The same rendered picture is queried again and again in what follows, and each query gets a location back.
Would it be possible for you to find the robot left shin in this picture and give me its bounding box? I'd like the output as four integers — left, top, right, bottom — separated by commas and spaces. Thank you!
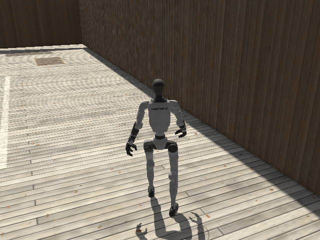
146, 160, 154, 191

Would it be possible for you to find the robot left upper arm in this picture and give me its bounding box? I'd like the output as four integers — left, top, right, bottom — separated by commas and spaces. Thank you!
135, 101, 149, 130

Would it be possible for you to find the left robot hand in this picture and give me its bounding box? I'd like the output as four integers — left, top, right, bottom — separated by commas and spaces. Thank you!
125, 143, 137, 156

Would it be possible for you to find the robot right upper arm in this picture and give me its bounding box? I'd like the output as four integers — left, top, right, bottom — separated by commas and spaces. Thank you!
169, 100, 184, 127

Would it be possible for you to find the robot left forearm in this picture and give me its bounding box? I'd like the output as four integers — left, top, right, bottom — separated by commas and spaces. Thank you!
127, 122, 139, 145

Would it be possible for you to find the robot left thigh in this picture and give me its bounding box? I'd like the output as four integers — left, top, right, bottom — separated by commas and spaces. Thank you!
143, 139, 155, 169

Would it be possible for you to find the right robot hand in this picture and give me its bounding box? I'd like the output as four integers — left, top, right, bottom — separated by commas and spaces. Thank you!
175, 129, 187, 138

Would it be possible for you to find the robot right forearm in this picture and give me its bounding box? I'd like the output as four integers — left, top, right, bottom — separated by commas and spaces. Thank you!
179, 118, 186, 132

